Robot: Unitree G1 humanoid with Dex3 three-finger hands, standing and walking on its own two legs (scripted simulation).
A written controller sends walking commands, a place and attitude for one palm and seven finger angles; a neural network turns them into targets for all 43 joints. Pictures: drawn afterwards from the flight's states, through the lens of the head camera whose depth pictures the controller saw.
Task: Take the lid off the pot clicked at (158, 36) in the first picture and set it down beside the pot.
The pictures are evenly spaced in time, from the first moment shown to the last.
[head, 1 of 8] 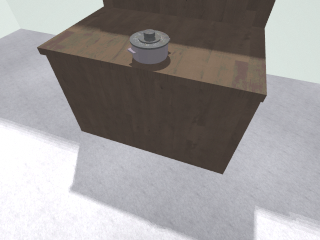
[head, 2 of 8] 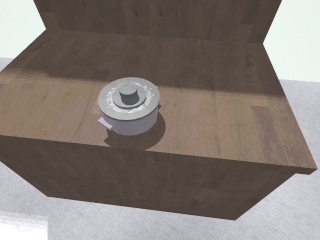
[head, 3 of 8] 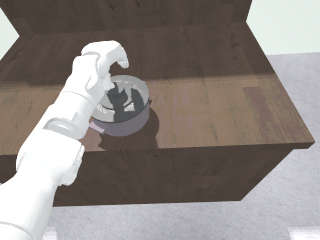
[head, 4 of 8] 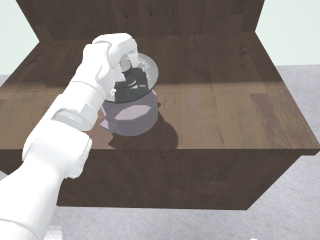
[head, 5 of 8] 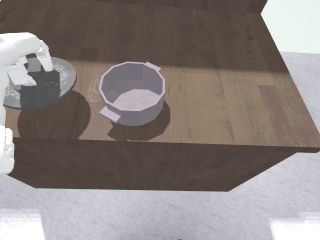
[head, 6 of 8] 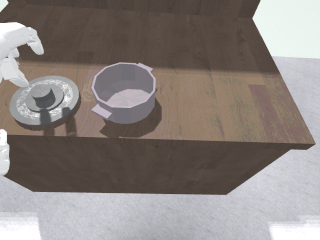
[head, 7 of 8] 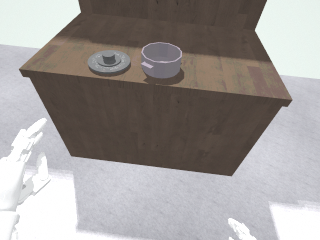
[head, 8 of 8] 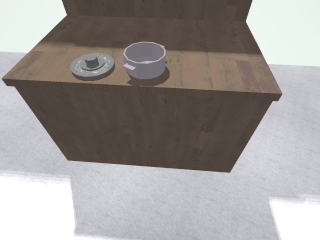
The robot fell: no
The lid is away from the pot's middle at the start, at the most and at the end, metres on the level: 0.00 0.26 0.24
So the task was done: yes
